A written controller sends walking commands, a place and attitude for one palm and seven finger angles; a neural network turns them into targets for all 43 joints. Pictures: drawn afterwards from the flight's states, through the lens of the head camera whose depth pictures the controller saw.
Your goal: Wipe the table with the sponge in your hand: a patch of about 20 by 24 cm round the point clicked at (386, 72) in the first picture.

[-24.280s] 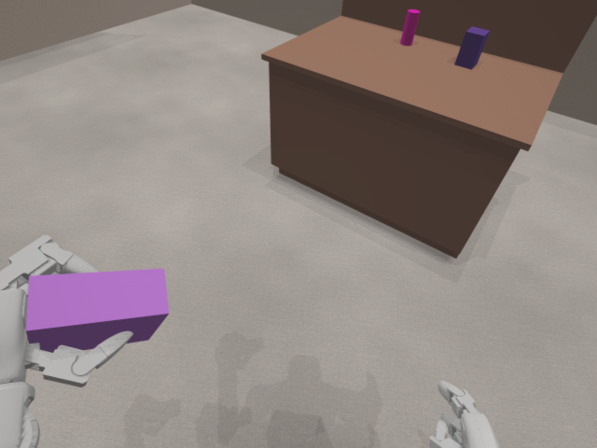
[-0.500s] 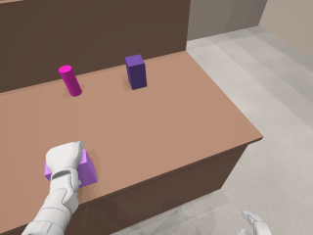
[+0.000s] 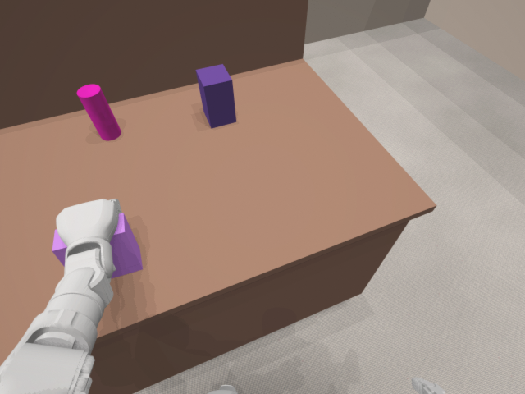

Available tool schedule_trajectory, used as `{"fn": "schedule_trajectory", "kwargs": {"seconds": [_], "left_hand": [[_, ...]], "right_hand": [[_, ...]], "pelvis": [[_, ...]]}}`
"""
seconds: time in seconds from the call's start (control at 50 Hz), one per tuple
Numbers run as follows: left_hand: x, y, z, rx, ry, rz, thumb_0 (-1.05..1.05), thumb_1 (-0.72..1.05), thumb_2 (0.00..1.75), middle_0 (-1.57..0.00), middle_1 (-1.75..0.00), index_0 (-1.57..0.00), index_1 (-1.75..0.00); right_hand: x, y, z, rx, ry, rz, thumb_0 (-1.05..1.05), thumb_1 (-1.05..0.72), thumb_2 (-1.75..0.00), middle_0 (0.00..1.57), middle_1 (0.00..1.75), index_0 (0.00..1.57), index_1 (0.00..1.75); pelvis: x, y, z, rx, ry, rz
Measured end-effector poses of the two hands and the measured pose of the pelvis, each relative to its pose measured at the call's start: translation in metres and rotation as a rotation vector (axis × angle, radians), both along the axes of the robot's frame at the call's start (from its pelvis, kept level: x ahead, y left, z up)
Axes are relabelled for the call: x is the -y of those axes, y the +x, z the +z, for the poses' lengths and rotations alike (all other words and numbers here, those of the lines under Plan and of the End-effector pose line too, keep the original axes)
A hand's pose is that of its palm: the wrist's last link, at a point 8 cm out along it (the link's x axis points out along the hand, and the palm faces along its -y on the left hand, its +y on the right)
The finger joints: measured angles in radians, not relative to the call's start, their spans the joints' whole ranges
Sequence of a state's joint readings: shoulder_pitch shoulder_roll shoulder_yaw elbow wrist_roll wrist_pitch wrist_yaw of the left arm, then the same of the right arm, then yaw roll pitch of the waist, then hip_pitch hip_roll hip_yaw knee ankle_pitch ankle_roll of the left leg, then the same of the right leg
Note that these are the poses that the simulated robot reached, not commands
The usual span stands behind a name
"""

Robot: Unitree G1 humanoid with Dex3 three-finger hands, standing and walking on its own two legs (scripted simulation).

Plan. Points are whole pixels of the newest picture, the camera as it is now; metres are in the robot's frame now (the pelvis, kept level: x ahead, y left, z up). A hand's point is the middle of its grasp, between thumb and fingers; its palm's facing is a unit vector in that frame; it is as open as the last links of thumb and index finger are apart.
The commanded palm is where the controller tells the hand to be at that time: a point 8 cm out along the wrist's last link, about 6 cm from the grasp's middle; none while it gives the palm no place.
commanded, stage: wipe forward along the first lane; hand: left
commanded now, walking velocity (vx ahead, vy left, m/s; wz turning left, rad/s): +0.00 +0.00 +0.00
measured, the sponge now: (105, 256) +0.35 +0.31 -0.05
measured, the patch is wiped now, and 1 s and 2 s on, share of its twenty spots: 0.10 0.40 0.50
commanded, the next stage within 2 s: slide across to the middle lane in 1.10 s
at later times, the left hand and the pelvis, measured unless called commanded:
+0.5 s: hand (97, 217) +0.41 +0.33 -0.02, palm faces -0.15 +0.02 -0.99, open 9.4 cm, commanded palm +0.40 +0.32 +0.02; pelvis -0.01 +0.01 -0.02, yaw -1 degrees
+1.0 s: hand (94, 196) +0.45 +0.35 -0.02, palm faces -0.16 +0.02 -0.99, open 9.4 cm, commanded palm +0.46 +0.33 +0.02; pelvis -0.01 +0.03 -0.03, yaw -2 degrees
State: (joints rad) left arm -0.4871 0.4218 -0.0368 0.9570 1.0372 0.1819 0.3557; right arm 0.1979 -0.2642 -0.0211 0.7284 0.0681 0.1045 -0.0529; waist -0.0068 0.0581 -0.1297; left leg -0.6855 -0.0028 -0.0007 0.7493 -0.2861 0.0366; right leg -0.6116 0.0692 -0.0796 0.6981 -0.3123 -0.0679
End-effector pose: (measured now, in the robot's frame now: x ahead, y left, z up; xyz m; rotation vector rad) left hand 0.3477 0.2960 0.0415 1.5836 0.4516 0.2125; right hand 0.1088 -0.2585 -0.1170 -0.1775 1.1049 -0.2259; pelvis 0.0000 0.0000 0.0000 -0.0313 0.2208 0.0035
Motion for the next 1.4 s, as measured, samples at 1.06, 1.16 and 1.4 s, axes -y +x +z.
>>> {"fn": "schedule_trajectory", "kwargs": {"seconds": [1.06, 1.16, 1.4], "left_hand": [[-0.049, 0.105, 0.0, -0.013, 0.02, 0.037, 0.02, -0.52, 1.15, -0.85, -1.33, -0.85, -1.38], [-0.055, 0.117, -0.001, -0.021, 0.012, 0.044, 0.02, -0.52, 1.15, -0.84, -1.34, -0.84, -1.39], [-0.056, 0.133, 0.0, -0.032, 0.032, 0.018, 0.02, -0.51, 1.15, -0.83, -1.35, -0.83, -1.4]], "right_hand": [[-0.02, -0.094, -0.016, -0.2, -0.059, -0.064, 0.0, -0.91, -0.9, 0.2, 0.3, 0.2, 0.3], [-0.021, -0.105, -0.014, -0.234, -0.071, -0.079, 0.0, -0.91, -0.9, 0.2, 0.3, 0.2, 0.3], [-0.031, -0.118, -0.008, -0.317, -0.062, -0.113, 0.0, -0.91, -0.9, 0.2, 0.3, 0.2, 0.3]], "pelvis": [[-0.029, -0.01, -0.031, -0.171, -0.058, -0.013], [-0.032, -0.008, -0.032, -0.186, -0.062, -0.018], [-0.039, 0.005, -0.027, -0.195, -0.069, -0.018]]}}
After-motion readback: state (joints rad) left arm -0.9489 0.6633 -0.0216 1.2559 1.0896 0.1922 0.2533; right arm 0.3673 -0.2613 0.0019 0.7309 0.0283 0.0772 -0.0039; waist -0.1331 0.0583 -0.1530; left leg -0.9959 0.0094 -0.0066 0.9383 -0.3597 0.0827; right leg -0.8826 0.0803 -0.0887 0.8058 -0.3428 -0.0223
